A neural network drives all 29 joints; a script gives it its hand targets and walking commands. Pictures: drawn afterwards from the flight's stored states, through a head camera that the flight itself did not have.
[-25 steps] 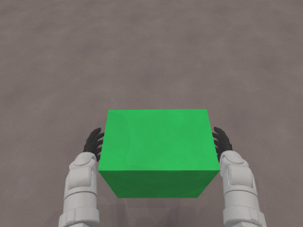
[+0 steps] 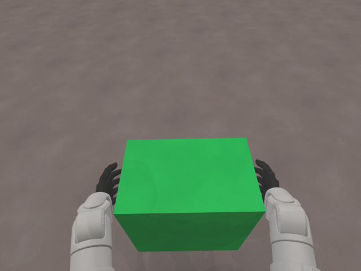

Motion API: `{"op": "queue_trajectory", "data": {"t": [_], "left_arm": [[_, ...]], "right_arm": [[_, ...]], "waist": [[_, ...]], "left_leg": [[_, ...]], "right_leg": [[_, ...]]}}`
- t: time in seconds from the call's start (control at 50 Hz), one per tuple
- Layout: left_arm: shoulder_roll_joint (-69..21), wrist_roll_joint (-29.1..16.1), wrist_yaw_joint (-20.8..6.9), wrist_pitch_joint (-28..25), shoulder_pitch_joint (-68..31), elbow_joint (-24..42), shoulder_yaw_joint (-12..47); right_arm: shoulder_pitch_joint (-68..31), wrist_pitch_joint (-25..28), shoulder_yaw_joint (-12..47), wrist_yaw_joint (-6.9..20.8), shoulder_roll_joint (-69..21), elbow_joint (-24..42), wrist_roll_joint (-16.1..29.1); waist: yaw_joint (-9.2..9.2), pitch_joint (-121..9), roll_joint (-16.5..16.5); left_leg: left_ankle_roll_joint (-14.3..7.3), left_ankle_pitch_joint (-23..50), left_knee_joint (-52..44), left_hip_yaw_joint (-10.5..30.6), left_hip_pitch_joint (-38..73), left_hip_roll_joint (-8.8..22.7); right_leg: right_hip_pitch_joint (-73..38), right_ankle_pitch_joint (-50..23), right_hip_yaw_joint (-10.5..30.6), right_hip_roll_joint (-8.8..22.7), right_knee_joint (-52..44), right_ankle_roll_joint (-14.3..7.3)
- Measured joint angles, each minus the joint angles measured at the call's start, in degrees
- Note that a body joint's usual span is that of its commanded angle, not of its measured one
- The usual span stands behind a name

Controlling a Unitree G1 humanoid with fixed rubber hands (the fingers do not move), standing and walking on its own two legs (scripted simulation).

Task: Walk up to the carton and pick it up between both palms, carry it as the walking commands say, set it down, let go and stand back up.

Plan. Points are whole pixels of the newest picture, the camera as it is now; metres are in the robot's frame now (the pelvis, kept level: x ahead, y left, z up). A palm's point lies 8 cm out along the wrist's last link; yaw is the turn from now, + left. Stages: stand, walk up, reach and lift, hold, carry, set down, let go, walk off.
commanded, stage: reach and lift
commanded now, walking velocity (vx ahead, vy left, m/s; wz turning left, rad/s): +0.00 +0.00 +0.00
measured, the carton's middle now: (187, 199) +0.30 -0.01 -0.03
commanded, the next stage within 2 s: hold in 0.94 s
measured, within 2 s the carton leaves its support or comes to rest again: neither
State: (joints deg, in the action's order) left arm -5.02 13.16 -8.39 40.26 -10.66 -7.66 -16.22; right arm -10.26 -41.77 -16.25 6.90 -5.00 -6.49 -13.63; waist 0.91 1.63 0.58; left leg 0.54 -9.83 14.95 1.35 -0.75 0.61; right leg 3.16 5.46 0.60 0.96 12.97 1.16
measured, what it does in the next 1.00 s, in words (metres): stands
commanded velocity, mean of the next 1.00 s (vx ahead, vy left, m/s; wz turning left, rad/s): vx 0.00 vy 0.00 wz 0.00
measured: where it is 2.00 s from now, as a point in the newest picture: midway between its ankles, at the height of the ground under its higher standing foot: outside the picture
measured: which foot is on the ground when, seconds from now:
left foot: down 0.00-1.00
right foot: down 0.00-1.00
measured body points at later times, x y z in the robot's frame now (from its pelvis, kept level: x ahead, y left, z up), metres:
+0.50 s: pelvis -0.01 -0.01 +0.00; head -0.01 -0.01 +0.45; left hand +0.28 +0.18 +0.03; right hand +0.28 -0.19 +0.02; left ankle -0.01 +0.13 -0.75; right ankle +0.02 -0.13 -0.75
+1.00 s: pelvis -0.01 +0.00 +0.00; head -0.02 -0.01 +0.45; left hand +0.27 +0.18 +0.03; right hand +0.27 -0.19 +0.02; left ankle -0.01 +0.13 -0.75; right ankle +0.02 -0.13 -0.75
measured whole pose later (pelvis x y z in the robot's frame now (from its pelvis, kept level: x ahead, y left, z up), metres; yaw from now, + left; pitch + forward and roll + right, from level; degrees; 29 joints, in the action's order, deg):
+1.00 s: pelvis -0.01 +0.00 +0.00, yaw +0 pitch -5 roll +0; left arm -4.4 11.7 -7.7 41.9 -6.9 -2.7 -14.0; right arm -6.6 -42.7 -13.3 5.4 -4.3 -2.6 -11.2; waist -0.2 3.1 0.7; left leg 0.8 -9.5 15.2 1.8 -0.3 0.8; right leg 2.7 5.4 0.4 0.7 13.5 0.9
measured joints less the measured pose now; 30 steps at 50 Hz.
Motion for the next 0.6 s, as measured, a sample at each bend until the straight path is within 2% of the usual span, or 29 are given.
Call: {"op": "queue_trajectory", "data": {"t": [0.26, 0.6], "left_arm": [[-0.22, -0.54, 0.89, 0.79, 1.17, 3.04, 1.01], [0.81, -1.33, 0.94, 0.92, 0.68, 2.53, 1.33]], "right_arm": [[0.51, -0.24, 1.73, -0.20, 1.47, 1.44, 1.56], [0.61, -0.22, 2.20, -1.09, 1.18, 1.57, 1.73]], "waist": [[-0.31, 2.67, 0.24], [-1.41, 2.33, 0.42]], "left_leg": [[-0.07, -0.09, 0.78, -0.18, -0.03, -0.11], [0.52, 0.01, 1.11, 0.71, -0.76, 0.52]], "right_leg": [[0.15, 0.08, 0.27, 0.07, 0.86, 0.09], [0.59, 0.17, -0.55, -0.55, 1.14, -0.48]]}}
